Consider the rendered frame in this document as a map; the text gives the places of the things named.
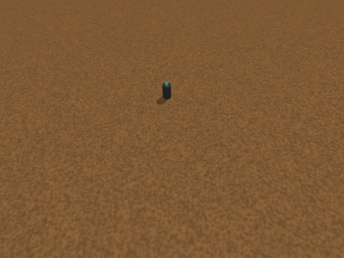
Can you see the bottle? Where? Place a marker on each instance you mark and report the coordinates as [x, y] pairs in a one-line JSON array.
[[166, 90]]

